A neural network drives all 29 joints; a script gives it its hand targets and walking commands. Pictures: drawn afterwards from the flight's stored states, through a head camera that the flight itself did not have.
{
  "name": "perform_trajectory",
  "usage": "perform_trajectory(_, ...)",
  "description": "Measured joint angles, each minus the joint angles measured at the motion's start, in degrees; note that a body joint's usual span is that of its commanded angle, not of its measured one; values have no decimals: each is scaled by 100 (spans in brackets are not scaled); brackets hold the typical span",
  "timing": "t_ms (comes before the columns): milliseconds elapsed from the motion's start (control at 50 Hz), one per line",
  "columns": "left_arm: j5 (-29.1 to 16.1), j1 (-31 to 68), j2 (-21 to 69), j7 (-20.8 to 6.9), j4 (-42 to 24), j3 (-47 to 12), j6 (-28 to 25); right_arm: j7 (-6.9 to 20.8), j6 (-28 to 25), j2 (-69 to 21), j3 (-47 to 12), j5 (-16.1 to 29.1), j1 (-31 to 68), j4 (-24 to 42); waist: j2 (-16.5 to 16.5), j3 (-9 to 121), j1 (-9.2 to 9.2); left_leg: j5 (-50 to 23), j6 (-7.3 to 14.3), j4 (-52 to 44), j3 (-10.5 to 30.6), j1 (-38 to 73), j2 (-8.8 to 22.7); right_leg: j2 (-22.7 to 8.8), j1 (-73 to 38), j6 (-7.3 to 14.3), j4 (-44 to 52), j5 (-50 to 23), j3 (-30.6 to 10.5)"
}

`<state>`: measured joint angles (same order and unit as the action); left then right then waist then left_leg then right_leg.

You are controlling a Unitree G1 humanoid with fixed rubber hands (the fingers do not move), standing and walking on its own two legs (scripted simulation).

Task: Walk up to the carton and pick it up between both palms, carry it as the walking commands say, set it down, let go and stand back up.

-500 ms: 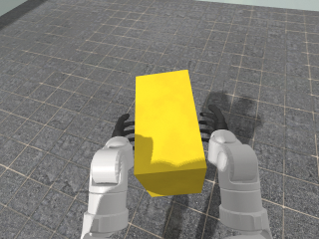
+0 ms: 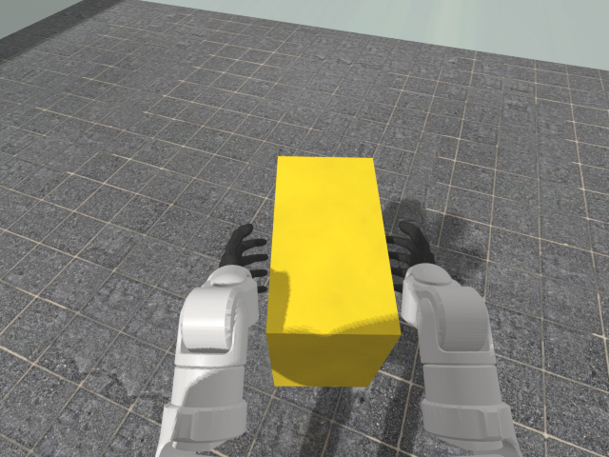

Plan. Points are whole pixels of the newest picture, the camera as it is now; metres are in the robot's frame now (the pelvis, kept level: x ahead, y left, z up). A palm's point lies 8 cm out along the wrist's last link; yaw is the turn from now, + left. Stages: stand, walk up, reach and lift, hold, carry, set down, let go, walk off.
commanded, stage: carry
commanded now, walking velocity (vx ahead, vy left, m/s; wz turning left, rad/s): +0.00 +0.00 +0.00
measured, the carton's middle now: (323, 272) +0.38 -0.02 +0.00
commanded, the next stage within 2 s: hold in 1.88 s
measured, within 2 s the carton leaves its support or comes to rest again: neither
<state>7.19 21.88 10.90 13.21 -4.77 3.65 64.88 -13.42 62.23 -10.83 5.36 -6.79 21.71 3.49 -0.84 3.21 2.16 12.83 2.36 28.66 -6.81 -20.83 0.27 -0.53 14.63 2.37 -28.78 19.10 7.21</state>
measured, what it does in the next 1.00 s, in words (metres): stands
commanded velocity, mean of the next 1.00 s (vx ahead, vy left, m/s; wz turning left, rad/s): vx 0.00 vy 0.00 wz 0.00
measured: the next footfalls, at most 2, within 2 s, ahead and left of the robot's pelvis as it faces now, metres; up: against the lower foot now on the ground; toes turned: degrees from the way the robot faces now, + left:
none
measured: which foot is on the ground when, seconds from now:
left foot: down 0.00-1.00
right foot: down 0.00-1.00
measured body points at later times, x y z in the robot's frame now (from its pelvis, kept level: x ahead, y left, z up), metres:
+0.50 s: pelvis -0.03 +0.00 +0.00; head -0.04 +0.00 +0.45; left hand +0.31 +0.09 +0.07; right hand +0.28 -0.14 +0.05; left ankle +0.02 +0.09 -0.74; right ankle -0.05 -0.09 -0.74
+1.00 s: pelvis -0.04 +0.00 +0.00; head -0.06 +0.00 +0.45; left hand +0.29 +0.10 +0.06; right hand +0.26 -0.14 +0.04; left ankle +0.02 +0.09 -0.74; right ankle -0.05 -0.09 -0.74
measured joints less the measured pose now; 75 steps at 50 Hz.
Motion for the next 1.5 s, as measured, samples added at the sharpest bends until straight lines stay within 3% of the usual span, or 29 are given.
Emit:
perform_trajectory(260, 43, -22, -9, -136, 1049, 4, -834, 255, -780, 93, 169, -141, -273, -968, 1, 49, 0, -101, 52, 23, -6, 32, -9, -20, -6, -21, -84, -70, 1)
perform_trajectory(420, 50, -29, -11, -149, 1101, 4, -1126, 283, -910, 126, 80, -143, -372, -957, 27, 57, 0, -159, 52, 23, -7, 66, -9, -26, 1, -21, -175, -70, 1)
perform_trajectory(600, 126, -63, -25, -212, 1517, 4, -1297, 303, -982, 138, 143, -142, -417, -1296, 78, 217, 0, -190, 51, 23, -8, 86, -7, -28, 2, -21, -219, -76, 1)
perform_trajectory(1500, 207, -171, -64, -249, 2097, 19, -1916, 299, -1482, 154, 124, -161, -459, -1723, 165, 224, 0, -296, 59, 23, -8, 87, -3, -30, 8, -21, -232, -186, 1)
